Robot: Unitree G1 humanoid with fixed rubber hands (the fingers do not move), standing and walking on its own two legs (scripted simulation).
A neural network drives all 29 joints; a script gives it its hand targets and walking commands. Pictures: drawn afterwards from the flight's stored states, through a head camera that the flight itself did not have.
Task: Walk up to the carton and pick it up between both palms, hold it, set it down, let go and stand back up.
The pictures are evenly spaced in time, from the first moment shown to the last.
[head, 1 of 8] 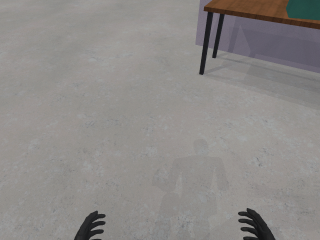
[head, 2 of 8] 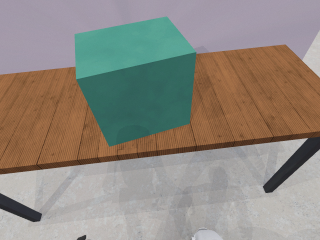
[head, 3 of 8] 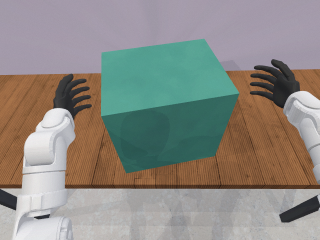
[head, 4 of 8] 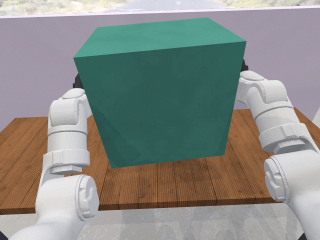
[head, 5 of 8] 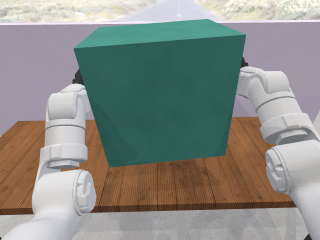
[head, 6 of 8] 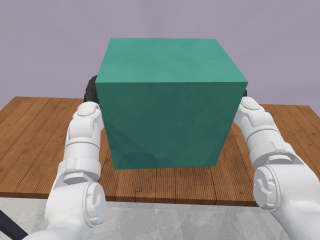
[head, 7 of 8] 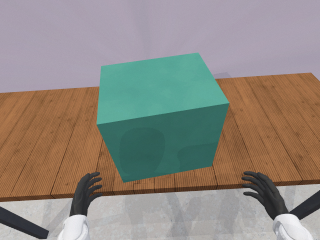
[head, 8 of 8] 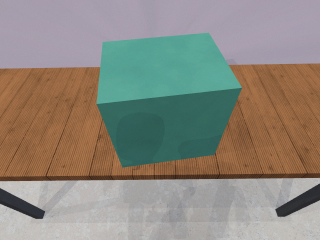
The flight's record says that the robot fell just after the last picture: no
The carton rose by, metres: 0.25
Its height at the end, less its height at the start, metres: +0.00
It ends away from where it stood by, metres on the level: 0.02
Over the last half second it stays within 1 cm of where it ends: yes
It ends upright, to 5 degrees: yes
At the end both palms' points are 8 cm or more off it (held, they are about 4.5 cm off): yes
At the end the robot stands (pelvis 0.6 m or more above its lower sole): yes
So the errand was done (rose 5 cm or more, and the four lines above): yes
